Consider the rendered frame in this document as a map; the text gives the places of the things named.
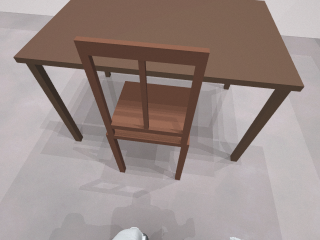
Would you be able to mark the robot left thigh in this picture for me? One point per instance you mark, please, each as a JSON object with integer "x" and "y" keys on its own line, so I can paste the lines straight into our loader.
{"x": 130, "y": 234}

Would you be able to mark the table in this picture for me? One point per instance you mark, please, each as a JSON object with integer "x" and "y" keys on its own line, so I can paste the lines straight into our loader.
{"x": 245, "y": 47}

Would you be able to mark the chair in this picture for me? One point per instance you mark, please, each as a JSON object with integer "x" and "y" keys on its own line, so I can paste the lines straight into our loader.
{"x": 146, "y": 112}

